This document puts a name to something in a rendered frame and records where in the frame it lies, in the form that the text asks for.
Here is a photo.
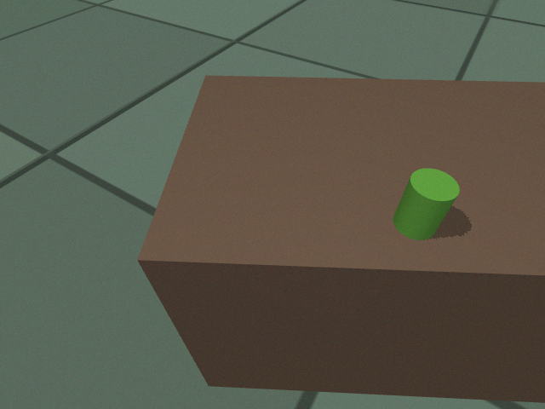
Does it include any can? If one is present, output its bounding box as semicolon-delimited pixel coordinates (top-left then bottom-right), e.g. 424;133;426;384
393;168;460;240

